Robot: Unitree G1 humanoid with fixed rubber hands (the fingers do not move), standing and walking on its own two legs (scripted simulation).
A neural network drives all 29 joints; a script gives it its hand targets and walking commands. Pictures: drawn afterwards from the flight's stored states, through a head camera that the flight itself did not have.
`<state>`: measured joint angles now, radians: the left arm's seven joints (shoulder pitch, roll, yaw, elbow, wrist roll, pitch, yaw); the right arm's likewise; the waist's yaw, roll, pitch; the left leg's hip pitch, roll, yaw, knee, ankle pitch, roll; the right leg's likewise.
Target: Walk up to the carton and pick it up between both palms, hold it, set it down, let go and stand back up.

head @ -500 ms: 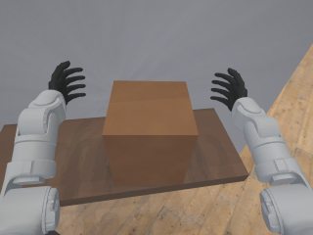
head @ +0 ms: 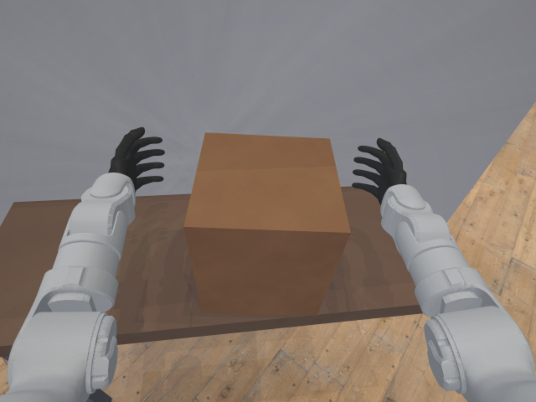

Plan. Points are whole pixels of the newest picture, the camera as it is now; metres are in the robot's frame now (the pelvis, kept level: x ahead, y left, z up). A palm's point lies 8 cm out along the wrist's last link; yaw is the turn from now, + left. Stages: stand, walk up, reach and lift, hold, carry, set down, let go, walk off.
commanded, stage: reach and lift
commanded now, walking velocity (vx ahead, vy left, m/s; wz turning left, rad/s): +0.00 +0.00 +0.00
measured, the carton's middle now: (263, 228) +0.41 +0.01 +0.03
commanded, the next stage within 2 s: none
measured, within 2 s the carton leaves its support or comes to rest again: neither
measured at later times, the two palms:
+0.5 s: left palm (141, 203) +0.42 +0.21 +0.08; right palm (366, 207) +0.41 -0.16 +0.08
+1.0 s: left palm (169, 202) +0.42 +0.16 +0.08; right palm (352, 208) +0.41 -0.14 +0.08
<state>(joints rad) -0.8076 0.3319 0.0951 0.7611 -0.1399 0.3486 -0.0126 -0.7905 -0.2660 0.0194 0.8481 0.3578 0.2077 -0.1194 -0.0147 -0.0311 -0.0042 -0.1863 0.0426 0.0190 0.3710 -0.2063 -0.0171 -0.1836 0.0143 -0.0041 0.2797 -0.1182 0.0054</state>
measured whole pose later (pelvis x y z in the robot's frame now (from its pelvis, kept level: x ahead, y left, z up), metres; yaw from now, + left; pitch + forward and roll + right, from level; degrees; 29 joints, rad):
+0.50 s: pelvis +0.00 +0.00 -0.01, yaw +1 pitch +10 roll -1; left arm -0.88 0.26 0.01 1.28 -0.21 -0.17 0.03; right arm -0.83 -0.18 0.05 1.15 0.31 -0.11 -0.13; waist -0.02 -0.01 -0.14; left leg -0.41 0.04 0.00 0.49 -0.24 -0.02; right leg -0.41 0.01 -0.02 0.41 -0.16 0.01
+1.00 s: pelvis -0.01 +0.00 -0.01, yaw +0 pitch +11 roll -1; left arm -0.91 0.13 0.17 1.24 -0.02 -0.16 0.09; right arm -0.85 -0.07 -0.12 1.15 0.15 -0.13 -0.19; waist -0.01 -0.02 -0.14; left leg -0.44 0.04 0.01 0.48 -0.23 -0.01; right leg -0.43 0.01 -0.01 0.39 -0.14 0.01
